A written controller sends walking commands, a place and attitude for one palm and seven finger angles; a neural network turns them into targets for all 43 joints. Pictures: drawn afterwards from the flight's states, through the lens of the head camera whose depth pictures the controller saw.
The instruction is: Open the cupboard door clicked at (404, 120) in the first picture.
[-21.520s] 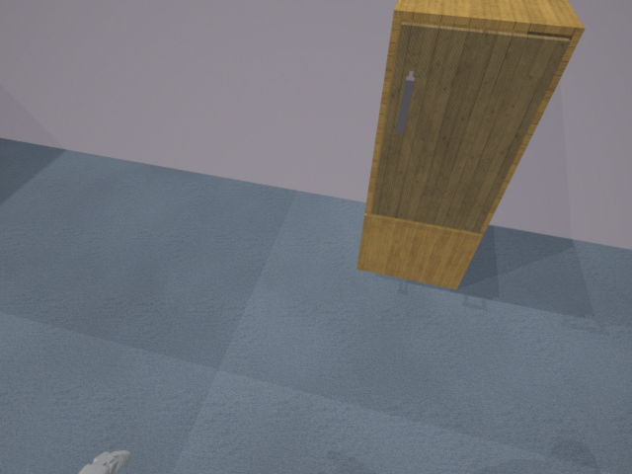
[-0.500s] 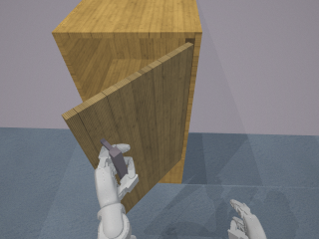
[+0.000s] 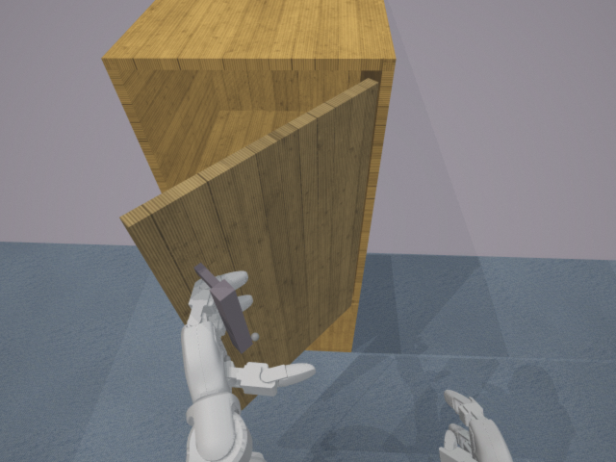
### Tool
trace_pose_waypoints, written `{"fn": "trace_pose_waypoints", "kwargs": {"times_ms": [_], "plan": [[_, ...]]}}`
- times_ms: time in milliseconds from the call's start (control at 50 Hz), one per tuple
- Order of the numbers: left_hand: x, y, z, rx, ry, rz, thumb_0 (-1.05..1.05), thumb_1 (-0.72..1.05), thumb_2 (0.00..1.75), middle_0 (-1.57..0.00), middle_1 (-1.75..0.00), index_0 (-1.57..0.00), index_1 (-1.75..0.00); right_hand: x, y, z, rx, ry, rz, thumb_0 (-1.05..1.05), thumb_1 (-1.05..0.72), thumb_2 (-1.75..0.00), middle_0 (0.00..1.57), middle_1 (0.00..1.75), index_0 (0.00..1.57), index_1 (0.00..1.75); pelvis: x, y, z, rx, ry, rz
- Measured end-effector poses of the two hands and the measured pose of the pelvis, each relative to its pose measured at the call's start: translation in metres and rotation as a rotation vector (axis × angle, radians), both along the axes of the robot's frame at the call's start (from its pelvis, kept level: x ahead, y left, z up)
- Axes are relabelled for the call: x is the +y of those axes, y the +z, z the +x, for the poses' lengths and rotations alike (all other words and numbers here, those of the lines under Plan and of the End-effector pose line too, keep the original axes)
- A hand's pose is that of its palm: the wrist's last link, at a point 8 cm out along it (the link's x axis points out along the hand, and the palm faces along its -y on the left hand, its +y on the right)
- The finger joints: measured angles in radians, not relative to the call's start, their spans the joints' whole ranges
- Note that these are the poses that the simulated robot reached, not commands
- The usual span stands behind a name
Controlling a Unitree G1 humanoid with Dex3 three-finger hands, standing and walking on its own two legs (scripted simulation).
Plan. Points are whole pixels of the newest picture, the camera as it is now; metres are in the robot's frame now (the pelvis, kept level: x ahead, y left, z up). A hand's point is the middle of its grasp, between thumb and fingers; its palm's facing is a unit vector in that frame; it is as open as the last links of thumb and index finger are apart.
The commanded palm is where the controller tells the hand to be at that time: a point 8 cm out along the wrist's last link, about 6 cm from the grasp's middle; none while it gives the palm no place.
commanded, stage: open thumb and fingers to let go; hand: left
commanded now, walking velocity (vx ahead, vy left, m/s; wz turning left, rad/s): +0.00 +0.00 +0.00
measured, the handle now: (224, 309) +0.30 +0.12 +0.06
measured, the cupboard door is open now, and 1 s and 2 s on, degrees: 48 50 50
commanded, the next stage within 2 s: slide the hand sideways off the handle in 0.22 s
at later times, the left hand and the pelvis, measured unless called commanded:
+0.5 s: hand (249, 363) +0.23 +0.08 +0.06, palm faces -0.14 -0.99 -0.07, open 15.9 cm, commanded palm +0.22 +0.12 +0.06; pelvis -0.01 +0.03 -0.01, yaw +0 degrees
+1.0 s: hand (217, 399) +0.19 +0.11 +0.06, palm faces -0.08 -1.00 +0.01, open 16.1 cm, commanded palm +0.16 +0.17 +0.06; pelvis -0.01 +0.04 -0.01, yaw -2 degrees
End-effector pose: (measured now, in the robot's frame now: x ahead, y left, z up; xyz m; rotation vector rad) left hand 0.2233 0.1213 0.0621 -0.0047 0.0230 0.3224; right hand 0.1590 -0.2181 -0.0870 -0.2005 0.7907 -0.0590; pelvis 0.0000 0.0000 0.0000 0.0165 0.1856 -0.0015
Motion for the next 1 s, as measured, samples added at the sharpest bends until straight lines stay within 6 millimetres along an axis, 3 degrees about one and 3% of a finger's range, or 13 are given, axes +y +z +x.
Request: {"fn": "trace_pose_waypoints", "kwargs": {"times_ms": [180, 360, 520, 620, 720, 1000], "plan": [[0.003, -0.001, 0.004, -0.005, -0.021, 0.007, -0.01, -0.49, 0.31, -0.27, -0.77, -0.29, -0.76, 0.012, 0.002, -0.001, -0.014, -0.004, 0.0, 0.01, -0.9, -0.9, 0.2, 0.3, 0.2, 0.3, 0.011, -0.002, -0.004, -0.002, -0.006, -0.011], [0.007, -0.001, 0.003, -0.005, -0.056, 0.019, -0.01, -0.5, 0.31, -0.37, -0.58, -0.36, -0.59, 0.027, 0.003, 0.0, -0.029, 0.022, 0.017, 0.01, -0.9, -0.9, 0.2, 0.3, 0.2, 0.3, 0.019, -0.003, -0.008, -0.008, -0.003, -0.021], [0.015, -0.002, -0.008, -0.034, -0.492, 0.052, -0.01, -0.5, 0.31, -0.24, -0.4, -0.18, -0.4, 0.029, 0.001, -0.011, -0.044, 0.0, 0.019, 0.01, -0.9, -0.9, 0.2, 0.3, 0.2, 0.3, 0.03, -0.008, -0.015, -0.011, 0.0, -0.03], [0.013, -0.001, -0.011, -0.014, -0.465, -0.063, -0.01, -0.5, 0.3, -0.18, -0.34, -0.16, -0.34, 0.031, 0.007, -0.019, -0.06, -0.038, 0.016, 0.01, -0.9, -0.9, 0.2, 0.3, 0.2, 0.3, 0.037, -0.006, -0.014, -0.013, -0.017, -0.029], [0.014, -0.002, -0.017, -0.024, -0.424, -0.038, -0.01, -0.5, 0.3, -0.16, -0.32, -0.18, -0.33, 0.034, 0.01, -0.021, -0.064, -0.033, 0.013, 0.01, -0.9, -0.9, 0.2, 0.3, 0.2, 0.3, 0.039, -0.008, -0.012, 0.0, -0.028, -0.024], [0.042, 0.0, -0.051, -0.006, -0.402, -0.004, -0.01, -0.5, 0.3, -0.19, -0.32, -0.2, -0.32, 0.04, 0.011, -0.003, -0.11, -0.006, 0.033, 0.01, -0.9, -0.9, 0.2, 0.3, 0.2, 0.3, 0.038, -0.014, -0.01, 0.006, -0.024, -0.031]]}}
